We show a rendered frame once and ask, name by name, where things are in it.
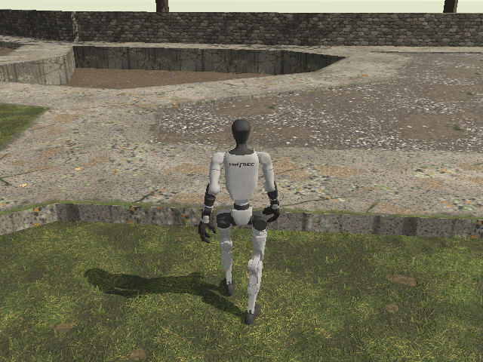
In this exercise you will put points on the robot head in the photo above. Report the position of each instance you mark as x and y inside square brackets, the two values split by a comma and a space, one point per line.
[241, 130]

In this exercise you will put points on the robot right hand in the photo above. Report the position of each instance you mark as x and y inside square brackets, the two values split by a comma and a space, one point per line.
[269, 211]

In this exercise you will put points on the robot left hand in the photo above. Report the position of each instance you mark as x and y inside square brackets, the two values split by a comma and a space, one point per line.
[203, 233]

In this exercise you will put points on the robot right forearm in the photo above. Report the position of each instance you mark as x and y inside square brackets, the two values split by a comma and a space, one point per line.
[273, 198]

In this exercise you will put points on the robot left upper arm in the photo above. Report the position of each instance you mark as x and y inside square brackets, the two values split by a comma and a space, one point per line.
[214, 175]

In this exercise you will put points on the robot left forearm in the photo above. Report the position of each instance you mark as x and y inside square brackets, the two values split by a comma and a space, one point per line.
[208, 206]

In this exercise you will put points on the right robot shin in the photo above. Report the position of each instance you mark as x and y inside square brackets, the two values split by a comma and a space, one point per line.
[254, 286]

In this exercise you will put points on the robot right upper arm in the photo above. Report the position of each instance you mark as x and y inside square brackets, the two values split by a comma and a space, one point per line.
[265, 160]

